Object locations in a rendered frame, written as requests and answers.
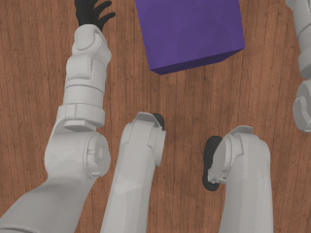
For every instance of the robot left hand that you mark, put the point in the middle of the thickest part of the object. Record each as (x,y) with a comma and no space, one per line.
(87,14)

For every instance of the carton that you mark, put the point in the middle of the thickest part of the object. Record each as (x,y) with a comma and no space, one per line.
(183,34)

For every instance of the right robot shin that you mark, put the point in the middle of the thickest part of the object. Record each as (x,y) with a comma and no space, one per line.
(214,174)

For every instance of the robot left forearm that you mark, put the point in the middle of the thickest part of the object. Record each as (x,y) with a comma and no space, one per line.
(86,74)

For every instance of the robot right forearm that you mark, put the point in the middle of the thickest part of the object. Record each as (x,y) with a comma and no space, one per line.
(302,24)

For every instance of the right robot upper arm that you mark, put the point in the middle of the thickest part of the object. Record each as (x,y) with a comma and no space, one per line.
(302,107)

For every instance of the left robot upper arm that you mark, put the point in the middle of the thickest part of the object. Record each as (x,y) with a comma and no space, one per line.
(74,160)

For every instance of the right robot foot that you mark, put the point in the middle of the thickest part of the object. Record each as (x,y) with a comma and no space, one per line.
(208,155)

